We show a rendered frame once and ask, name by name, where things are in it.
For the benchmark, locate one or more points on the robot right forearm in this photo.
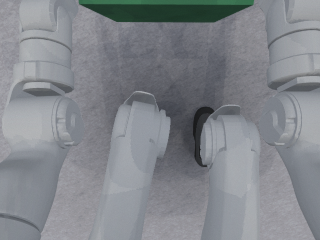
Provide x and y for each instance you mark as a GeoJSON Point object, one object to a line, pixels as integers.
{"type": "Point", "coordinates": [293, 40]}

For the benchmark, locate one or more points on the robot left forearm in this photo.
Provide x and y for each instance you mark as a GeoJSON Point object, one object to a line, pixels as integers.
{"type": "Point", "coordinates": [45, 48]}

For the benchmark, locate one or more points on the left robot upper arm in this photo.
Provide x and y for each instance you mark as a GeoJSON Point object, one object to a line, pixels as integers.
{"type": "Point", "coordinates": [40, 131]}

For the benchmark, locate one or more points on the right robot thigh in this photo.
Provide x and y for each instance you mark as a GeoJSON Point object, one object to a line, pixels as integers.
{"type": "Point", "coordinates": [233, 209]}

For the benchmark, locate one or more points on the carton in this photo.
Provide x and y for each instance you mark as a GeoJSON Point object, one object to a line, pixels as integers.
{"type": "Point", "coordinates": [166, 11]}

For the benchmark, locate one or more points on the right robot upper arm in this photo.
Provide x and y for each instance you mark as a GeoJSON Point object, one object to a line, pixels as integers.
{"type": "Point", "coordinates": [290, 121]}

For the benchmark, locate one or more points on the right robot shin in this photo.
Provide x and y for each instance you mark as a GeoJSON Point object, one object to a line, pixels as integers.
{"type": "Point", "coordinates": [254, 136]}

